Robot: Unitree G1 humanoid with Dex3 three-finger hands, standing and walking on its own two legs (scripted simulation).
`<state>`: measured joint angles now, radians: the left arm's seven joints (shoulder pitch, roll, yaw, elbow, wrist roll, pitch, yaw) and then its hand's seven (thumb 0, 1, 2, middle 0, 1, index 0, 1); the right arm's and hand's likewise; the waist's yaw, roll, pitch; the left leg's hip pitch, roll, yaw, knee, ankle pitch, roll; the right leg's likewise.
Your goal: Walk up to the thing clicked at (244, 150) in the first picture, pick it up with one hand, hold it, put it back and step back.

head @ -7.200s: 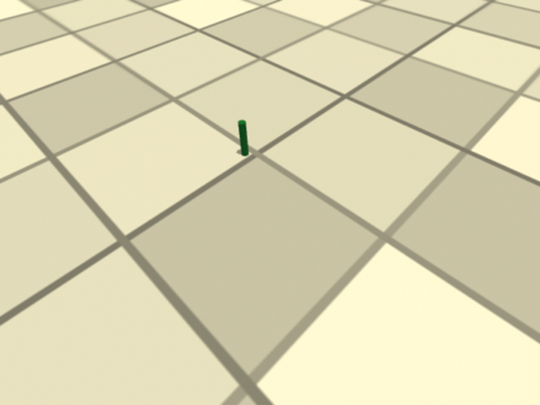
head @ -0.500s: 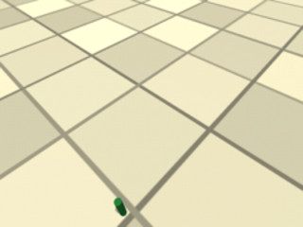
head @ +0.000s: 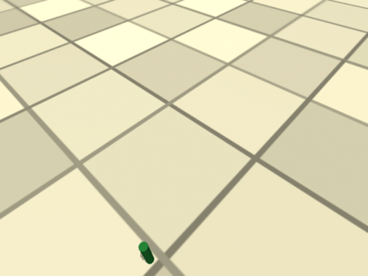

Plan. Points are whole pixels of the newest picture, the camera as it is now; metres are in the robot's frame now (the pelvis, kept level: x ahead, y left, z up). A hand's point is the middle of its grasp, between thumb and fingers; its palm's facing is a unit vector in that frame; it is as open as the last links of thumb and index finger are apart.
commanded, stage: stand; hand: left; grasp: from the side
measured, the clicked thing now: (146, 253) +0.35 +0.21 -0.67
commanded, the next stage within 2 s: go down in 0.48 s
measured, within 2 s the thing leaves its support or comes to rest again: neither
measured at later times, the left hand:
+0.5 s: hand out of the picture +0.07 +0.25 -0.16, palm faces -0.04 -0.94 -0.34, open 7.3 cm
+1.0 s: hand out of the picture +0.15 +0.27 -0.17, palm faces +0.03 -0.94 -0.34, open 14.8 cm
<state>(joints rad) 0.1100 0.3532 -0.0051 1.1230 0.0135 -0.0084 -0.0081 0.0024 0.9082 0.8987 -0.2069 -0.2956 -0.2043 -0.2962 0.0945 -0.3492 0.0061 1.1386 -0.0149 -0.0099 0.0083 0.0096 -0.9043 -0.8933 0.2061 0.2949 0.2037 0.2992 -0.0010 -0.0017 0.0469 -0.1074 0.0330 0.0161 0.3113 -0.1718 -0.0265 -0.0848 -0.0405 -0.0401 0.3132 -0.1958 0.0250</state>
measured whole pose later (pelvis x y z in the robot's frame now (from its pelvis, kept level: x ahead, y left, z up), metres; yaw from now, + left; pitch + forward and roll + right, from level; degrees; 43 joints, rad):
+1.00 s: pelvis -0.01 +0.01 -0.03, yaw -1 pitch +8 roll -1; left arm 0.04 0.34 0.20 0.88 0.07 0.11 -0.04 0.00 -0.02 0.18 -0.08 -0.07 -0.07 -0.07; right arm 0.26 -0.24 -0.02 0.71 0.02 -0.06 -0.02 0.01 -0.89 -0.89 0.21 0.30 0.20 0.30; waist -0.04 0.00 -0.03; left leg -0.51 0.04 0.02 0.70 -0.33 -0.02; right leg -0.48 -0.04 -0.02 0.68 -0.34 0.03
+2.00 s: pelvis -0.05 +0.01 -0.17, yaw -1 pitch +25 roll -3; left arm 0.04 0.48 0.40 0.62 -0.06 -0.08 -0.29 -0.01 -0.58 0.04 -0.09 -0.07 -0.08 -0.07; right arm 0.19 -0.28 0.00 0.58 -0.01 -0.24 -0.08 0.01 -0.90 -0.89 0.21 0.30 0.20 0.30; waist -0.04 -0.02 -0.17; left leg -1.31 0.05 -0.05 1.47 -0.60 -0.01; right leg -1.25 -0.04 -0.04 1.43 -0.61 0.04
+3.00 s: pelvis -0.09 +0.01 -0.34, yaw -5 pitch +33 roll -6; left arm -0.47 0.79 0.73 1.00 -0.16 -0.33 -0.67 -0.02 -0.52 0.05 -0.05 -0.03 -0.04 -0.04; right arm 0.10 -0.33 0.08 0.67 -0.03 -0.18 -0.04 0.01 -0.91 -0.90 0.21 0.29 0.21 0.30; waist -0.06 -0.02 -0.14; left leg -1.98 0.04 -0.12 2.07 -0.67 -0.02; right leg -1.90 -0.02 -0.05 2.01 -0.69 0.03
